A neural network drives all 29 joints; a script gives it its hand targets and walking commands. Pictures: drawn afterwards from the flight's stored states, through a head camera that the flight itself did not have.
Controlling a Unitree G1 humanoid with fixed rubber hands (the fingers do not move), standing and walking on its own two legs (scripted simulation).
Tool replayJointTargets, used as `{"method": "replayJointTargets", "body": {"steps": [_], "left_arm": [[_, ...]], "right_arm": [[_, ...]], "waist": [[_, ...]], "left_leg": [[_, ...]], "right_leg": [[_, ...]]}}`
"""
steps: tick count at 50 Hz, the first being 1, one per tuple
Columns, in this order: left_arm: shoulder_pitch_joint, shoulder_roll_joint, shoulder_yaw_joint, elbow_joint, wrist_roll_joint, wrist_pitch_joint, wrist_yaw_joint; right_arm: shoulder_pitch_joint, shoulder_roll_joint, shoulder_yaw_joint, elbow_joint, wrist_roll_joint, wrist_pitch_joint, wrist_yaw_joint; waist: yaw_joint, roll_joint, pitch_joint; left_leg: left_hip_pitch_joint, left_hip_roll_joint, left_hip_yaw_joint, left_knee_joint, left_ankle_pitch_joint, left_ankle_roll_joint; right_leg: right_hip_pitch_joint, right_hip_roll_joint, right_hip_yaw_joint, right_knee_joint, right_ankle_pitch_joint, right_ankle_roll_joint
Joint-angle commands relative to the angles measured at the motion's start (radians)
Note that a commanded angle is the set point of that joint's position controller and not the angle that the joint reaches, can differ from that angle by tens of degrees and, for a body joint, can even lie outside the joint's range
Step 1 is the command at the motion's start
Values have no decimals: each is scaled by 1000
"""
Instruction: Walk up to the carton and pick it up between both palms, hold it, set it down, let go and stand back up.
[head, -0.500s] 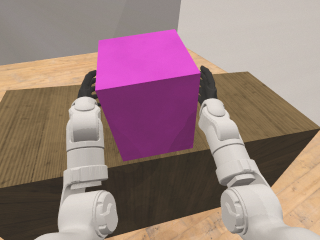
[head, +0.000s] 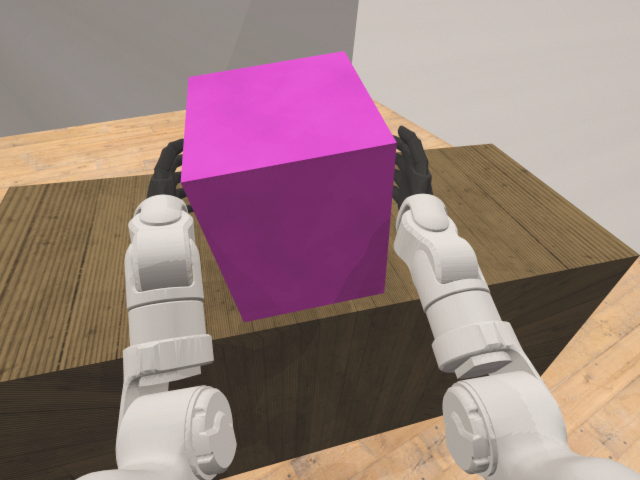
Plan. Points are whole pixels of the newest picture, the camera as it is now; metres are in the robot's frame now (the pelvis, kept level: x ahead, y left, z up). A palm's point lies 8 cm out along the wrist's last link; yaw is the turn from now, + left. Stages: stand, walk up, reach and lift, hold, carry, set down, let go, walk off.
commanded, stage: hold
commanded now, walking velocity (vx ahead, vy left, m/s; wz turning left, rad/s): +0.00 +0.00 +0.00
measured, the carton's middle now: (292, 191) +0.42 +0.01 +0.19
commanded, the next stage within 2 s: none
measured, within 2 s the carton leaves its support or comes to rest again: neither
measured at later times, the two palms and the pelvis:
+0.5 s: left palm (164, 203) +0.37 +0.16 +0.21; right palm (407, 192) +0.37 -0.13 +0.22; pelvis +0.00 +0.00 +0.00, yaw +0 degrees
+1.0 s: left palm (160, 211) +0.37 +0.16 +0.20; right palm (399, 196) +0.37 -0.12 +0.21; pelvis +0.02 +0.00 +0.00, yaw +0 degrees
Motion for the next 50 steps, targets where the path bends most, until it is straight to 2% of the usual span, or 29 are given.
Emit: {"method": "replayJointTargets", "body": {"steps": [1, 3, 4, 5, 6, 7, 10, 12, 14, 15, 17, 18, 19, 21, 22, 25, 26, 28, 29, 31, 33, 34, 38, 41, 43, 44, 45, 47, 50], "left_arm": [[-754, -405, -412, -120, -176, -72, -170], [-811, -400, -408, -137, -192, -77, -173], [-803, -429, -423, -115, -187, -76, -171], [-798, -414, -424, -155, -197, -82, -166], [-823, -424, -440, -144, -196, -82, -163], [-802, -432, -430, -118, -180, -79, -162], [-784, -430, -439, -147, -197, -79, -158], [-791, -422, -443, -134, -184, -81, -162], [-780, -441, -460, -108, -207, -74, -162], [-800, -436, -453, -157, -187, -79, -160], [-777, -435, -418, -80, -182, -68, -165], [-842, -437, -448, -169, -196, -84, -161], [-837, -441, -442, -138, -201, -87, -157], [-797, -454, -440, -129, -191, -83, -151], [-783, -441, -423, -70, -189, -73, -156], [-777, -430, -419, -91, -162, -75, -166], [-803, -415, -435, -159, -196, -90, -164], [-806, -435, -430, -162, -190, -88, -158], [-776, -441, -438, -133, -200, -80, -158], [-748, -417, -414, -156, -190, -79, -160], [-718, -411, -416, -144, -180, -58, -170], [-732, -413, -433, -211, -186, -66, -176], [-715, -421, -466, -257, -204, -59, -179], [-727, -431, -482, -237, -181, -51, -181], [-712, -426, -496, -310, -218, -57, -173], [-702, -427, -498, -288, -199, -56, -172], [-662, -417, -490, -237, -192, -49, -175], [-677, -406, -466, -230, -180, -41, -185], [-680, -438, -501, -290, -215, -45, -178]], "right_arm": [[-739, 435, 271, -193, 55, -24, 132], [-794, 436, 262, -237, 56, -35, 134], [-820, 439, 262, -260, 64, -42, 135], [-840, 443, 283, -296, 77, -45, 132], [-819, 444, 272, -265, 70, -38, 131], [-791, 441, 263, -232, 65, -32, 133], [-814, 435, 289, -310, 82, -36, 128], [-802, 441, 266, -290, 59, -25, 129], [-785, 437, 276, -252, 64, -25, 134], [-804, 448, 272, -262, 63, -25, 136], [-774, 459, 243, -180, 39, -13, 141], [-796, 442, 245, -220, 53, -25, 146], [-816, 450, 255, -231, 43, -32, 151], [-827, 450, 269, -243, 66, -34, 152], [-815, 439, 260, -207, 51, -31, 148], [-810, 432, 242, -217, 55, -29, 137], [-798, 440, 259, -228, 69, -31, 136], [-824, 456, 280, -259, 85, -31, 133], [-805, 453, 285, -256, 72, -28, 131], [-786, 464, 313, -305, 87, -30, 120], [-749, 435, 326, -272, 93, -10, 108], [-761, 448, 341, -328, 109, -14, 104], [-732, 451, 344, -356, 113, -11, 100], [-751, 429, 335, -365, 98, -9, 104], [-750, 442, 357, -406, 122, -20, 103], [-718, 448, 355, -388, 102, -16, 103], [-685, 440, 340, -350, 106, -8, 101], [-705, 443, 351, -360, 103, -2, 101], [-727, 454, 357, -425, 117, -12, 96]], "waist": [[-23, 104, -362], [-6, 98, -387], [-15, 132, -384], [-5, 110, -413], [-30, 121, -421], [-17, 133, -374], [-8, 124, -450], [-8, 109, -406], [-11, 140, -392], [-9, 130, -408], [-17, 123, -328], [-12, 148, -400], [-21, 152, -411], [2, 142, -420], [-16, 111, -385], [-5, 123, -366], [13, 123, -416], [2, 101, -439], [-11, 130, -418], [15, 88, -462], [-2, 99, -403], [5, 115, -426], [-9, 117, -449], [-13, 145, -391], [2, 126, -469], [-19, 129, -446], [3, 142, -392], [7, 136, -359], [-24, 134, -433]], "left_leg": [[90, -54, 57, -53, 111, 5], [55, -39, 52, -79, 52, 34], [60, -55, 55, -76, 48, 26], [72, -62, 59, -59, 100, 26], [98, -60, 48, -58, 112, 19], [83, -56, 55, -62, 121, 7], [88, -55, 53, -52, 135, 14], [78, -49, 58, -80, 68, 19], [68, -48, 52, -66, 82, 5], [66, -44, 52, -76, 80, 17], [48, -50, 51, -98, 12, 25], [55, -47, 54, -108, 1, 26], [33, -38, 48, -112, 3, 38], [50, -50, 53, -83, 66, 17], [44, -52, 51, -80, 61, 21], [71, -44, 54, -97, 50, 20], [70, -39, 55, -92, 72, 19], [79, -55, 56, -69, 133, 25], [83, -56, 53, -64, 124, 23], [101, -67, 51, -51, 170, 29], [108, -67, 59, -40, 193, 10], [93, -68, 52, -42, 184, 10], [130, -56, 51, -37, 220, 10], [93, -58, 65, -52, 159, -7], [138, -52, 55, -23, 258, -9], [156, -54, 56, -17, 267, -2], [141, -57, 52, -27, 242, -8], [91, -67, 67, -51, 176, 0], [132, -65, 48, -21, 252, -4]], "right_leg": [[30, 31, -13, -59, 32, 67], [54, 18, -16, -59, -7, 63], [27, 13, -7, -74, -1, 65], [46, 23, -17, -60, 37, 68], [22, 20, -13, -59, 46, 68], [28, 33, -14, -62, 43, 66], [60, 35, -14, -56, 63, 61], [29, 42, -21, -68, -10, 69], [24, 35, -18, -58, 2, 60], [32, 40, -20, -61, -11, 61], [8, 30, -13, -78, -70, 64], [31, 34, -21, -67, -47, 72], [47, 46, -19, -47, -34, 57], [57, 33, -12, -55, 9, 62], [31, 33, -15, -58, -19, 54], [21, 34, -29, -81, -38, 61], [58, 38, -26, -56, 1, 61], [48, 39, -20, -51, 49, 67], [40, 35, -8, -57, 40, 58], [66, 27, -12, -49, 116, 72], [65, 25, 0, -60, 145, 71], [92, 36, -8, -49, 144, 72], [91, 40, -12, -45, 135, 64], [53, 39, -16, -56, 72, 75], [80, 49, -24, -33, 146, 66], [50, 46, -16, -45, 132, 58], [57, 44, -11, -52, 137, 63], [69, 28, -9, -54, 121, 78], [76, 37, -10, -41, 180, 65]]}}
